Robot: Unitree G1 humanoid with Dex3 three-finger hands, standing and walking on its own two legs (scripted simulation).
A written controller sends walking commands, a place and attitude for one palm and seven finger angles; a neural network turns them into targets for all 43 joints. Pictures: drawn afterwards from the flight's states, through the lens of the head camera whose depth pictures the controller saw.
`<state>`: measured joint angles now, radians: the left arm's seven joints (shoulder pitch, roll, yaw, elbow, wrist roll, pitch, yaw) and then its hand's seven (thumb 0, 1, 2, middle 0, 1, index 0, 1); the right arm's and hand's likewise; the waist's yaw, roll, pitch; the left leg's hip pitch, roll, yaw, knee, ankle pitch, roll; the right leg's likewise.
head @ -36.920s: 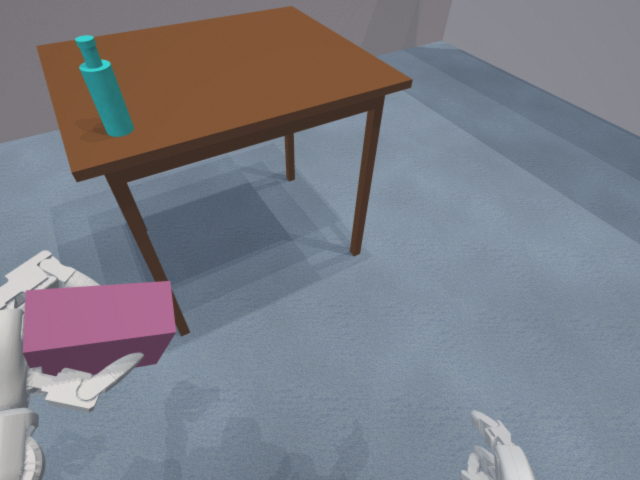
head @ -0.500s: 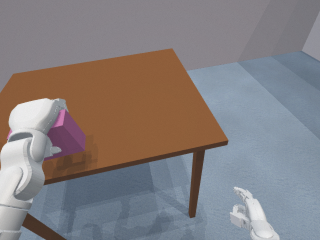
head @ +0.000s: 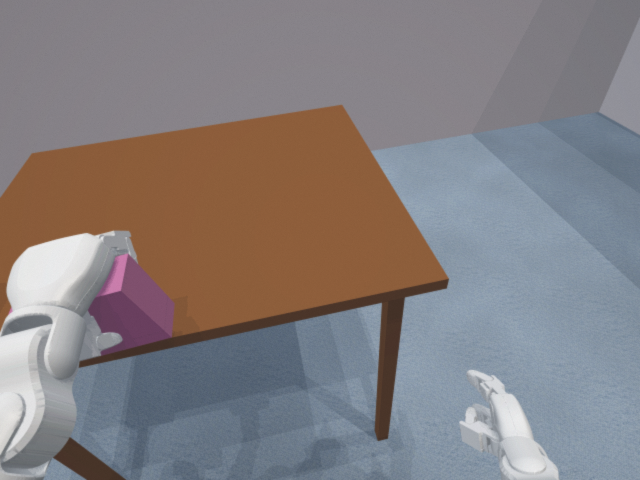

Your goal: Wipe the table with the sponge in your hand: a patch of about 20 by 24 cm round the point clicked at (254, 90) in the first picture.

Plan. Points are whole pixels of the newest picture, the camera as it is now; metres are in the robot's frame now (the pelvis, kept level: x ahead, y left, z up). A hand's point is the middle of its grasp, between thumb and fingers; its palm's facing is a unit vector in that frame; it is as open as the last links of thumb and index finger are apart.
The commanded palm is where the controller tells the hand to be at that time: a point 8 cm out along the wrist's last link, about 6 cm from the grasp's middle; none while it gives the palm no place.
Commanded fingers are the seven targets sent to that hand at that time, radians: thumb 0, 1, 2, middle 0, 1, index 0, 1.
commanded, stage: bring the sponge back beside the body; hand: left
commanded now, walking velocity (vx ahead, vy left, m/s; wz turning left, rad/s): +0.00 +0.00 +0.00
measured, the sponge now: (109, 317) +0.22 +0.30 +0.13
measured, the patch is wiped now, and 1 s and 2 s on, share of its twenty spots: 1.00 1.00 1.00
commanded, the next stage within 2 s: step back with the hand held close in 0.58 s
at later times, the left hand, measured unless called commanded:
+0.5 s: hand (90, 325) +0.19 +0.29 +0.16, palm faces +0.16 -0.10 -0.98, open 9.2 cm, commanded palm +0.15 +0.28 +0.23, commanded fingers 0.00 0.10 1.30 -1.20 -1.60 -1.20 -1.60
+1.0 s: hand (126, 298) +0.21 +0.24 +0.19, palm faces +0.37 -0.84 -0.40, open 9.2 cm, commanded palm +0.16 +0.29 +0.22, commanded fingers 0.00 0.10 1.30 -1.20 -1.60 -1.20 -1.60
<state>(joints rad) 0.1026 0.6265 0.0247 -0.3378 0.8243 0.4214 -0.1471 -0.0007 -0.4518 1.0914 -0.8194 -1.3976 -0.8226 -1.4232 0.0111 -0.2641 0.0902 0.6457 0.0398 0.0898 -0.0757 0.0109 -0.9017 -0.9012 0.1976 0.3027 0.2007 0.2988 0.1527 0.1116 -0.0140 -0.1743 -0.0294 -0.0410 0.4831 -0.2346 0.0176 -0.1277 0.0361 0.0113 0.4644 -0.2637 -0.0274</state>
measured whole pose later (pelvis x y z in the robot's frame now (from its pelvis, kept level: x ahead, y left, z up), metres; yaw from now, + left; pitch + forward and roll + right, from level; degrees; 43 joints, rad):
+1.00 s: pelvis -0.01 +0.01 -0.01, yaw -1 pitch +0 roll +0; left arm 0.43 0.42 0.35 -0.63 -0.06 -0.05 0.12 -0.01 -0.45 1.09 -0.82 -1.40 -0.82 -1.42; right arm 0.22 -0.23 0.03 0.56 0.01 0.02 -0.08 0.01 -0.90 -0.90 0.20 0.30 0.20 0.30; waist 0.02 -0.03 -0.01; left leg -0.33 -0.05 -0.02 0.59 -0.27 0.03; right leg -0.29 0.02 0.03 0.60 -0.31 0.00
